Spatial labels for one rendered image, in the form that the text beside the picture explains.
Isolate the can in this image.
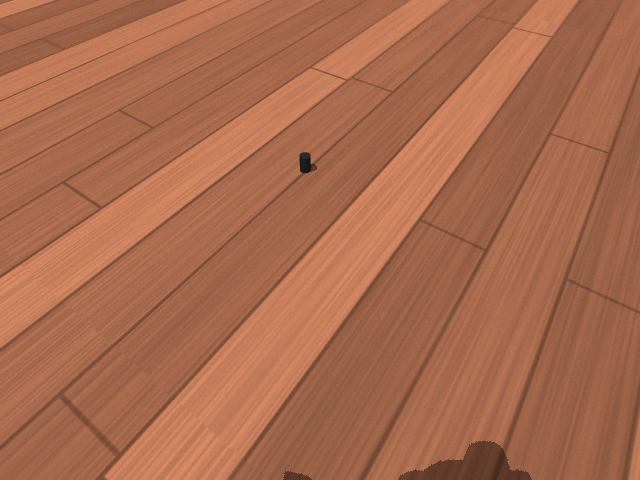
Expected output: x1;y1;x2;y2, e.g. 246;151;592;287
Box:
299;152;311;173

